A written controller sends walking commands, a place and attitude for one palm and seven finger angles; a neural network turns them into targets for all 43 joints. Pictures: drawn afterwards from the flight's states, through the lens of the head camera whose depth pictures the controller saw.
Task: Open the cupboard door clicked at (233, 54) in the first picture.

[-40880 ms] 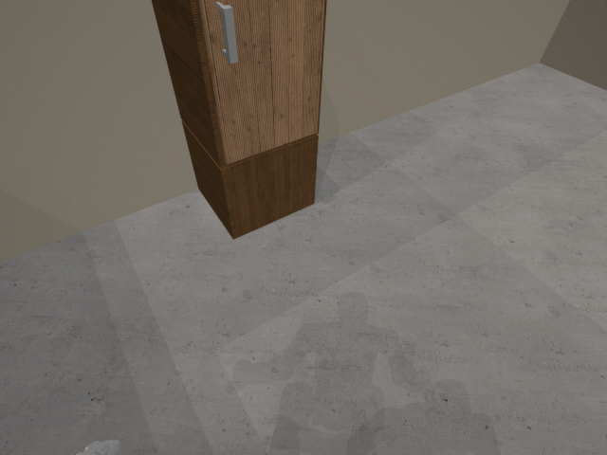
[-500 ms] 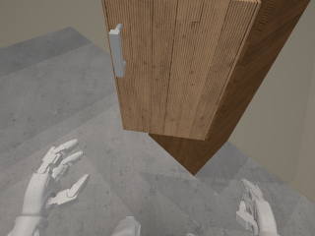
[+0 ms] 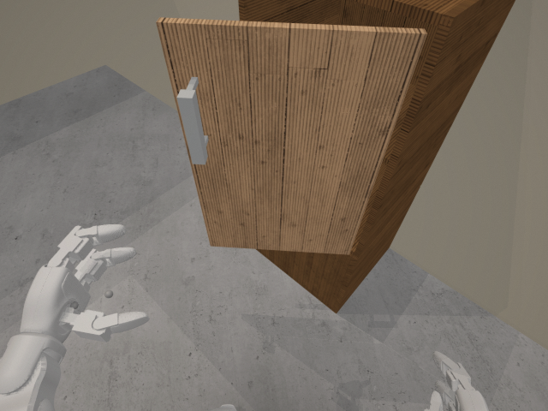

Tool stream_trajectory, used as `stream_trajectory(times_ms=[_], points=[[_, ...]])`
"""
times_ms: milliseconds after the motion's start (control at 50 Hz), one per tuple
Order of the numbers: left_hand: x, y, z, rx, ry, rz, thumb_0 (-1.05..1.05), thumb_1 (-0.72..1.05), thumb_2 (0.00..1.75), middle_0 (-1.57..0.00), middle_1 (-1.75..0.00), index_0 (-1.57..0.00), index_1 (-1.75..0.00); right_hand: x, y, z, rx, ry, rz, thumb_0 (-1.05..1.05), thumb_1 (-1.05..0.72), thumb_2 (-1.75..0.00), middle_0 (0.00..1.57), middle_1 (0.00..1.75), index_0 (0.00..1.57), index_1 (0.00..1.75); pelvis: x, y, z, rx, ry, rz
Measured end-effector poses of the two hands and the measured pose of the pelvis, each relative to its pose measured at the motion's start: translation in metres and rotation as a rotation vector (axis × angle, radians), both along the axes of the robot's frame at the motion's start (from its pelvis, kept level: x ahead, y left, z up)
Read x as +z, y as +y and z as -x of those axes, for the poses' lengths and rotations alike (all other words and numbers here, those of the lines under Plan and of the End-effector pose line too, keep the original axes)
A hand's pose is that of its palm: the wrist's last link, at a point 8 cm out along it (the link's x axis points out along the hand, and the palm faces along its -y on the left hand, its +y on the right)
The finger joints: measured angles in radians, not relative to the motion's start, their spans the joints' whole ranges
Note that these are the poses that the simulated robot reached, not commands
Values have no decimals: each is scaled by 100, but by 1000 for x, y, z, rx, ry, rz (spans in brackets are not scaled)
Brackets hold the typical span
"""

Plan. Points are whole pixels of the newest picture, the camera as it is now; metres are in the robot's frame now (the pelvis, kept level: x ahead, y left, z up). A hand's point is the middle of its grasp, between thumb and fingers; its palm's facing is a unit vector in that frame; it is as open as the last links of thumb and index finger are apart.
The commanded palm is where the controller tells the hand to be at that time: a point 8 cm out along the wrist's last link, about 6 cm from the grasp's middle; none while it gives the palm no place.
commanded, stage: raise the hand with hooked fingers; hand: left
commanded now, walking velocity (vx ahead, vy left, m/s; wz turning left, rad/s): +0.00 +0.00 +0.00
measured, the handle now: (196, 121) +0.54 +0.17 +0.13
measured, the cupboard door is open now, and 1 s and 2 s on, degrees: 38 38 38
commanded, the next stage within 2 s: move the hooked fingers beside the handle in 1.06 s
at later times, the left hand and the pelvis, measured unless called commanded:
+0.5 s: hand (55, 240) +0.28 +0.28 +0.14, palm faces +0.05 -1.00 -0.06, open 13.9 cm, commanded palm +0.25 +0.33 +0.15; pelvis +0.00 +0.01 +0.02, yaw +1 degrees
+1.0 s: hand (69, 229) +0.29 +0.27 +0.15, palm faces +0.05 -1.00 -0.05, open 14.0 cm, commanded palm +0.26 +0.32 +0.15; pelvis +0.00 +0.00 +0.03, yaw +0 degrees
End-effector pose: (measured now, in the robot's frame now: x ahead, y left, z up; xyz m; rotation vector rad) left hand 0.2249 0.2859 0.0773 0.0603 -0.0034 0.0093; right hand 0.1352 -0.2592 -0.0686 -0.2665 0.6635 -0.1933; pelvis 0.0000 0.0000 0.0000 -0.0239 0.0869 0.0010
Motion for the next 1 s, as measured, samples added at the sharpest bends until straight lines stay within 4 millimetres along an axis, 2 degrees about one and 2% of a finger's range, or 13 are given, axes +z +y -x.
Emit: stream_trajectory(times_ms=[200, 380, 620, 820, 1000], points=[[28, 25, -14, 21, -23, 6, 0, -34, 37, -29, -110, -29, -110, 22, 31, -34, 65, -95, -34, 1, -90, -90, 20, 30, 21, 30, 10, 8, -3, 8, -39, 4], [49, 44, -25, 33, -16, 8, -1, -47, 32, -30, -118, -30, -118, 25, 47, -36, 93, -86, -52, 1, -90, -90, 20, 30, 21, 30, 16, 12, -1, 15, -68, 6], [82, 58, -41, 36, -34, -8, -1, -50, 30, -30, -120, -30, -120, 23, 34, -16, 57, -38, -40, 1, -90, -90, 20, 30, 21, 30, 23, 10, -1, 15, -93, 0], [70, 44, -44, 20, 9, 12, -1, -50, 30, -30, -120, -30, -120, 24, 17, -8, 28, -29, -32, 1, -90, -90, 20, 30, 21, 30, 25, 3, -1, 5, -91, -6], [75, 36, -44, 37, -20, 6, -1, -50, 30, -30, -120, -30, -120, 24, 12, -14, 30, -43, -39, 1, -90, -90, 20, 30, 21, 30, 25, -5, -3, 4, -97, -10]])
